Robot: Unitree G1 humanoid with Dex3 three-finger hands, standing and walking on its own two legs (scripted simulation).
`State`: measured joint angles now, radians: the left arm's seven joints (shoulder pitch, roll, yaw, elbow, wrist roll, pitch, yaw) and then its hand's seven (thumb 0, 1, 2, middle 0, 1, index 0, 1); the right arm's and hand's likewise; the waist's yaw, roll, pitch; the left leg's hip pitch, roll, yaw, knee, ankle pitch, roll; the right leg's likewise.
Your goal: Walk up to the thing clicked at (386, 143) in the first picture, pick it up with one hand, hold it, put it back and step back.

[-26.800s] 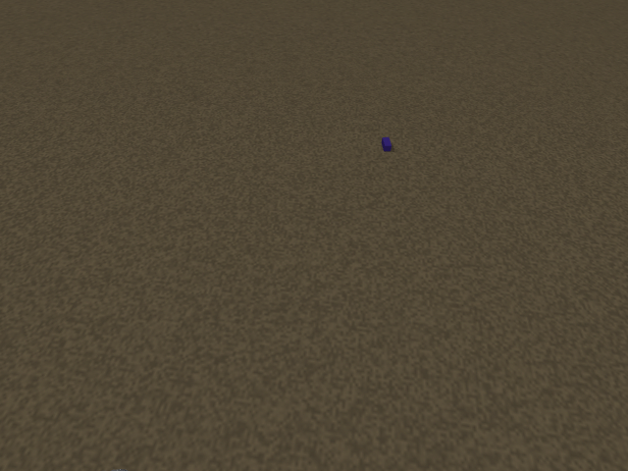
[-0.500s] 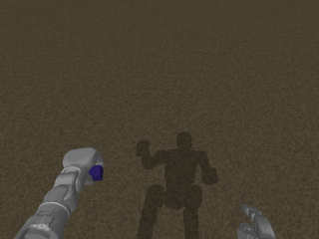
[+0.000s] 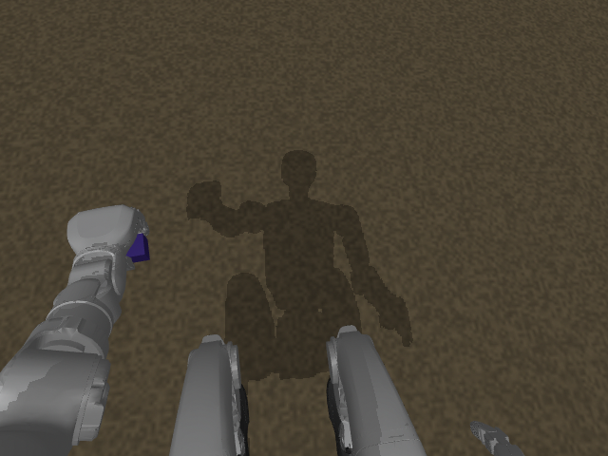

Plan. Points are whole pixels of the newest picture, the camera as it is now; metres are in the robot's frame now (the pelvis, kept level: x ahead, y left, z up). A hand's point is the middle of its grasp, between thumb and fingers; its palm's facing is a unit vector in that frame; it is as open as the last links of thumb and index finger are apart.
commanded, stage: crouch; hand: left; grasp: from above
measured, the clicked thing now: (122, 250) +0.42 +0.25 -0.15
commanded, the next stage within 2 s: lower in 1.24 s
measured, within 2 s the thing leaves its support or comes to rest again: neither
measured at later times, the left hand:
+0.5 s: hand (149, 273) +0.42 +0.26 -0.31, palm faces -0.43 -0.06 -0.90, open 6.4 cm
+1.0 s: hand (158, 275) +0.44 +0.26 -0.39, palm faces -0.45 -0.08 -0.89, open 6.4 cm
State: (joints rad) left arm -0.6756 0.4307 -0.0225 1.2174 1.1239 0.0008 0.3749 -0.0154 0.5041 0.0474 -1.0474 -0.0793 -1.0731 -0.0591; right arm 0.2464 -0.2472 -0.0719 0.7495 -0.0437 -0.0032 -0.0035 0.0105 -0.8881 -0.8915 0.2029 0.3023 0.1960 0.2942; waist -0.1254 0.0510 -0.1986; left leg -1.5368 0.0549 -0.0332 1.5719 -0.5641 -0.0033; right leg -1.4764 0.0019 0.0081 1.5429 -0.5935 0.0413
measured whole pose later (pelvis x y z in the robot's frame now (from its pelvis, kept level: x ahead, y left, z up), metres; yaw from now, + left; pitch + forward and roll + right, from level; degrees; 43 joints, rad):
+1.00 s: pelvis -0.03 -0.01 -0.23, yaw -5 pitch +34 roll -7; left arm -0.94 0.70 0.12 1.45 1.21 -0.15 0.38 -0.01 0.51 0.00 -1.07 -0.04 -1.11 -0.01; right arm 0.14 -0.25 0.03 0.77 -0.14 -0.05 0.11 0.01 -0.90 -0.90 0.20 0.30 0.20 0.29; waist -0.20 -0.01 -0.07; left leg -2.28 0.04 -0.15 2.33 -0.66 -0.03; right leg -2.18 0.04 -0.04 2.28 -0.70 0.05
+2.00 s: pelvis -0.02 -0.01 -0.28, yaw -9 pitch +31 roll -10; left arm -0.95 0.86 0.20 1.60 1.25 -0.20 0.53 -0.01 0.51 0.00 -1.08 -0.04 -1.11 -0.01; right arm 0.08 -0.27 0.16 0.76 -0.24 -0.11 0.17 0.00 -0.90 -0.89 0.20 0.30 0.20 0.30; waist -0.27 -0.08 0.06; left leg -2.38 0.03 -0.24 2.52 -0.70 -0.05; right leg -2.26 0.07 -0.10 2.42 -0.72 0.07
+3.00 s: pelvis -0.02 +0.00 -0.28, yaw -13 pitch +26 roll -14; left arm -0.98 0.98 0.19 1.77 1.24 -0.22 0.65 -0.01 0.51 0.02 -1.07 -0.06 -1.09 -0.04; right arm 0.04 -0.31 0.28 0.72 -0.30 -0.23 0.25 0.00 -0.90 -0.89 0.20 0.30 0.20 0.30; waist -0.32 -0.14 0.15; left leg -2.36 0.04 -0.30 2.58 -0.71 -0.03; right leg -2.22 0.10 -0.14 2.42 -0.70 0.08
